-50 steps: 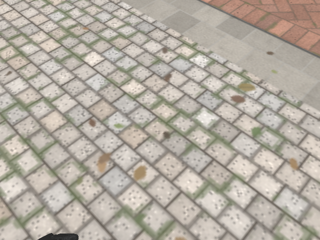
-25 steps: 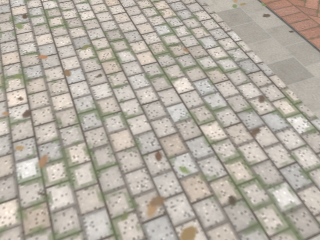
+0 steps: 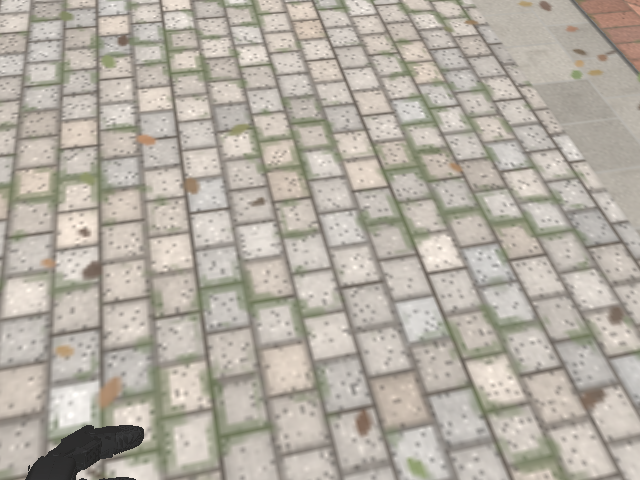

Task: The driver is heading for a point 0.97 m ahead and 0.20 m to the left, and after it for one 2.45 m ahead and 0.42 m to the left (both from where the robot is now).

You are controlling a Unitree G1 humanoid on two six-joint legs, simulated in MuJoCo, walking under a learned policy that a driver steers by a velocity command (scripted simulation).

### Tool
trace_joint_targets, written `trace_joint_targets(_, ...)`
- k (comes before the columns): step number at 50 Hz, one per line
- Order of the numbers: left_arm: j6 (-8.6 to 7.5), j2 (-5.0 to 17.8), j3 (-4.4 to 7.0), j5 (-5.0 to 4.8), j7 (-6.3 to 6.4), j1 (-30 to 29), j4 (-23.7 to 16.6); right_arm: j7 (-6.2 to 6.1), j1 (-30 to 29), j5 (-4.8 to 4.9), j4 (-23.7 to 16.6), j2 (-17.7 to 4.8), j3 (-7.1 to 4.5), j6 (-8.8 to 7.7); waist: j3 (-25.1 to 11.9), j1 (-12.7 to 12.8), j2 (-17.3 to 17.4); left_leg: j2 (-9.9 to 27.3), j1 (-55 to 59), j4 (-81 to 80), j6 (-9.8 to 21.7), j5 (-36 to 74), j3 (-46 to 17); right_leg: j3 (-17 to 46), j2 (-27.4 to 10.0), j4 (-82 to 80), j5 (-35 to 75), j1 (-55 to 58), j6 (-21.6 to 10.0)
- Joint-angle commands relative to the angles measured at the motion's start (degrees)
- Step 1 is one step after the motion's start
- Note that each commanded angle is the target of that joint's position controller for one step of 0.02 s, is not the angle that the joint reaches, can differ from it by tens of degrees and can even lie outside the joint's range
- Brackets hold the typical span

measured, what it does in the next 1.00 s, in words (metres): walks ahead, turning left: right foot, then left foot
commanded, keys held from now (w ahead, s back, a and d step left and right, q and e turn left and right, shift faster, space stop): w+q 0.56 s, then w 0.44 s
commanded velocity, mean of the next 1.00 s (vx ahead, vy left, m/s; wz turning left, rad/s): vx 0.50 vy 0.00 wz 0.45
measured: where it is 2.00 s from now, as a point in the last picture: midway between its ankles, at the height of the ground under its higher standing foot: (137, 242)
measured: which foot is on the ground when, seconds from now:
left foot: down 0.00-0.10, up 0.12-0.60, down 0.62-1.00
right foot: up 0.00-0.08, down 0.10-0.64, up 0.66-1.00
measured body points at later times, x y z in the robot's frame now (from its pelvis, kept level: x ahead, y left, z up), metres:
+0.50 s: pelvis +0.27 -0.01 +0.00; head +0.30 +0.01 +0.44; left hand +0.20 +0.28 -0.13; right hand +0.55 -0.18 -0.09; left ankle +0.39 +0.19 -0.69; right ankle +0.21 -0.15 -0.74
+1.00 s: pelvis +0.52 +0.13 +0.00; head +0.53 +0.16 +0.45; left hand +0.57 +0.44 -0.10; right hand +0.69 -0.09 -0.11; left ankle +0.42 +0.18 -0.74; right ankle +0.77 +0.06 -0.69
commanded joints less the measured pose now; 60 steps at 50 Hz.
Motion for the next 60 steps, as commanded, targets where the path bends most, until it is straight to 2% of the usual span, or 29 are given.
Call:
trace_joint_targets(1,-1.80,5.7,1.20,-0.34,-0.81,-6.5,-5.6,-0.67,2.3,0.14,-2.2,-8.9,-2.28,0.11,-0.9,0.1,7.8,14.0,-0.5,-1.0,6.3,12.7,-12.8,-1.1,2.6,-3.7,-1.7,4.5,-0.9)
trace_joint_targets(4,-2.81,8.2,2.37,-0.37,-0.73,1.5,-3.7,-0.90,0.3,-0.07,-3.2,-8.5,-2.15,0.69,-3.6,4.8,10.4,13.0,0.2,6.2,4.6,20.6,-14.9,-2.7,3.5,-7.0,-6.4,15.5,-3.9)
trace_joint_targets(5,-3.10,10.3,3.24,0.49,-0.37,8.9,-2.5,-0.59,-0.8,-0.40,-4.2,-6.2,-1.27,0.52,-9.7,8.5,8.9,10.1,-3.8,16.1,2.7,21.7,-12.3,0.2,-0.8,-5.7,-5.7,28.4,-6.8)
trace_joint_targets(6,-2.74,13.7,3.98,0.82,0.14,18.6,-1.6,-0.53,0.2,-1.71,-5.6,-3.3,-0.11,0.37,-18.7,11.3,1.0,5.2,-12.8,32.6,0.1,7.0,-6.0,11.5,-11.1,-4.2,-8.4,44.4,-10.1)
trace_joint_targets(7,-1.93,16.2,4.56,0.92,-0.39,21.0,0.7,-0.38,9.3,0.81,-7.0,-1.5,0.51,-0.15,-22.6,6.1,-20.1,0.0,-33.6,48.5,-2.9,-19.6,-1.8,39.3,-22.4,-10.6,-21.7,58.2,-19.3)
trace_joint_targets(8,-1.59,9.5,3.12,-0.39,-0.52,18.3,-0.9,-0.64,7.4,1.46,-5.0,-8.3,-0.55,0.02,-16.2,7.8,-10.3,5.3,-39.4,54.3,-3.6,-16.2,-3.0,38.1,-21.1,-13.0,-32.9,53.8,-17.1)
trace_joint_targets(9,-1.07,6.3,2.23,-0.46,-0.19,15.6,-1.6,-0.52,0.7,0.84,-5.9,-10.8,-1.29,0.35,-9.0,9.3,-4.8,7.2,-40.2,54.6,-3.9,-10.5,-1.0,27.4,-18.3,-13.7,-30.8,46.1,-14.3)
trace_joint_targets(10,-0.65,5.9,1.80,0.13,-0.14,12.9,-1.8,-0.56,-2.0,0.25,-6.5,-9.9,-1.32,0.59,-5.1,8.1,-0.8,9.1,-37.9,53.2,-4.3,-6.5,0.5,20.5,-15.8,-15.1,-23.5,38.6,-13.1)
trace_joint_targets(12,-0.54,4.7,1.28,0.83,0.13,11.1,-0.9,0.10,-3.3,0.04,-7.7,-7.6,-1.38,0.80,-1.8,5.9,-2.3,12.2,-34.3,48.8,-4.2,-2.7,1.0,11.7,-12.5,-17.8,-15.0,30.5,-12.3)
trace_joint_targets(15,-1.19,5.9,1.79,0.22,0.18,11.7,0.6,0.50,-4.3,0.42,-9.3,-4.6,-0.67,1.54,-0.9,5.4,-2.9,13.7,-35.0,44.6,-4.9,-0.8,2.8,4.6,-12.2,-21.2,-8.9,28.2,-13.8)
trace_joint_targets(22,-0.22,9.6,2.61,-0.07,0.65,13.4,2.1,2.32,-13.4,0.11,-12.6,-3.1,0.45,0.78,0.7,8.2,-0.7,12.9,-33.7,24.3,-5.1,17.1,7.4,-9.8,-10.6,-22.1,1.0,30.9,-12.1)
trace_joint_targets(26,1.07,11.7,3.15,-1.09,0.73,16.7,3.5,3.63,-18.7,0.29,-15.3,-3.4,0.51,0.87,2.4,9.3,-1.0,11.4,-32.8,17.2,-3.1,14.5,10.4,-12.9,-12.9,-19.9,5.1,36.9,-10.6)
trace_joint_targets(29,2.21,14.2,3.83,-1.94,1.14,16.8,3.6,3.84,-14.4,-0.30,-15.5,-6.4,-1.07,1.34,-1.6,5.2,-3.3,6.2,-22.9,15.2,0.5,5.6,14.4,-15.8,-13.5,-8.5,29.9,39.8,-9.0)
trace_joint_targets(30,2.61,14.2,3.66,-2.11,1.30,16.5,3.7,3.55,-6.9,-0.29,-13.6,-8.5,-2.41,1.50,-5.5,0.4,-2.6,3.8,-12.2,11.8,2.4,7.4,15.1,-17.3,-12.3,1.3,34.1,37.4,-7.9)
trace_joint_targets(31,2.50,12.2,2.71,-1.40,1.47,17.2,3.6,2.58,3.0,-0.09,-10.8,-11.7,-4.18,1.88,-10.4,-4.3,0.0,4.2,4.6,10.4,4.5,10.5,11.7,-18.0,-10.4,14.8,26.3,27.4,-6.0)
trace_joint_targets(32,1.56,4.7,0.14,1.19,0.73,21.6,0.7,1.59,5.5,0.00,-10.0,-18.4,-5.20,1.83,-15.7,-0.2,15.3,20.1,25.9,9.2,12.7,6.6,-15.7,-17.6,-2.4,37.0,-19.6,1.8,-2.5)
trace_joint_targets(33,-0.42,6.0,-0.33,0.11,-0.04,21.0,0.9,1.95,6.7,-0.14,-11.7,-16.2,-3.99,0.94,-26.4,-1.2,13.9,27.8,30.1,-0.6,18.6,0.0,-38.0,-4.3,2.9,47.2,-38.6,-5.2,-2.4)
trace_joint_targets(34,-1.13,10.6,1.12,-2.64,-0.57,14.6,-0.3,2.51,5.1,-0.80,-10.7,-12.4,-2.73,0.22,-19.4,-2.8,8.5,25.9,25.7,-2.4,15.0,1.2,-29.6,-1.6,-0.1,48.9,-34.1,-10.3,-3.1)
trace_joint_targets(35,-1.57,9.8,0.68,-2.78,-0.56,12.0,-1.4,2.55,1.9,-0.66,-10.4,-11.4,-2.29,-0.22,-12.2,-1.1,7.4,23.7,17.0,-2.6,12.9,5.3,-21.3,-2.5,-2.4,45.3,-29.5,-10.7,-3.8)
trace_joint_targets(36,-1.55,9.2,0.67,-1.52,-0.08,11.5,-0.8,2.46,-2.2,-0.72,-10.4,-9.5,-1.67,-0.40,-8.2,1.2,4.3,21.4,8.9,-3.1,11.1,10.4,-15.1,-2.8,-4.7,41.0,-25.6,-8.1,-3.6)
trace_joint_targets(38,-0.17,9.2,1.00,-0.76,0.03,14.3,0.4,2.35,-6.3,-1.58,-11.1,-7.1,-0.71,-0.90,-6.0,5.0,6.2,18.5,-1.0,-6.3,10.1,17.2,-9.2,-2.4,-6.7,36.5,-21.2,-0.8,-3.0)
trace_joint_targets(42,1.67,6.4,0.46,0.13,0.40,12.7,0.3,1.67,-5.2,-1.32,-8.9,-8.3,-0.96,-2.17,-3.1,5.5,4.9,17.4,-5.1,-10.8,10.7,21.7,-2.8,-3.2,-6.6,28.1,-13.5,-2.0,-0.3)
trace_joint_targets(48,0.75,4.0,-0.57,-0.32,-0.66,2.3,-2.2,0.64,-0.9,-0.91,-5.3,-9.4,-1.03,-1.75,0.6,1.4,5.5,15.4,-2.9,-12.0,7.2,16.4,2.8,-4.9,-3.6,7.0,3.9,-1.4,-0.2)
trace_joint_targets(54,-0.14,5.5,-0.44,-0.55,-2.50,-1.9,-4.5,0.25,2.8,-0.31,-1.4,-10.5,-1.57,-0.51,2.2,0.9,6.4,20.4,7.8,-6.6,6.0,21.1,0.5,-4.6,-1.6,-1.0,-3.1,-2.7,-4.0)
trace_joint_targets(56,-0.35,7.0,0.24,-0.43,-2.55,2.5,-3.6,-0.03,1.8,-0.31,-1.1,-11.2,-1.78,0.03,-0.5,3.6,7.8,20.0,9.5,-1.4,4.5,33.6,1.0,-6.7,0.7,-2.0,-7.5,4.3,-5.9)
trace_joint_targets(57,-0.41,8.7,1.29,-0.25,-2.19,9.2,-1.6,-0.13,0.8,-0.43,-1.2,-10.9,-1.54,0.37,-4.8,7.3,7.4,17.5,8.4,6.5,3.2,42.3,3.1,-8.7,2.7,-3.2,-6.6,13.9,-7.5)
trace_joint_targets(58,-0.36,11.8,2.40,0.18,-1.70,18.6,0.5,-0.34,1.1,-1.04,-1.8,-8.9,-0.57,0.50,-12.5,11.1,5.3,14.5,1.1,19.5,1.3,37.5,5.5,-4.7,-1.5,-0.4,-3.6,29.8,-10.3)
trace_joint_targets(59,-0.05,17.4,3.82,0.97,-1.35,25.1,1.4,0.02,8.3,-1.16,-3.2,-3.7,1.04,-0.46,-21.8,9.5,-7.6,5.8,-21.8,42.7,-3.5,14.2,8.5,20.4,-16.2,-1.7,-11.5,53.1,-19.5)
trace_joint_targets(60,0.16,13.5,2.82,-0.35,-1.62,26.9,2.3,0.28,7.2,-0.80,-2.5,-4.4,1.25,-1.60,-25.2,10.9,-12.9,1.7,-32.1,52.1,-4.2,-16.8,2.0,37.3,-19.7,-11.4,-20.3,58.0,-22.4)
Keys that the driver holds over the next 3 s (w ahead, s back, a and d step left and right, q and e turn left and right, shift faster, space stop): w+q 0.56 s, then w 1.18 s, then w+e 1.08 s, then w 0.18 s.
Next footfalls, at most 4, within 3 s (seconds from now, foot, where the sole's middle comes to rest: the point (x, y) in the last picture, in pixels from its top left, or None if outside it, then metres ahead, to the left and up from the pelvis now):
0.10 right None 0.25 -0.14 -0.78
0.62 left None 0.45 0.19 -0.78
1.16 right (233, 324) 0.83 0.13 -0.78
1.68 left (89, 277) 0.98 0.48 -0.78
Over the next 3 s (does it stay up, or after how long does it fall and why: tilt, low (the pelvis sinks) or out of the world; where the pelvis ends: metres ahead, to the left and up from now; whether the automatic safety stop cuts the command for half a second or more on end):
stays up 1.58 0.50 0.00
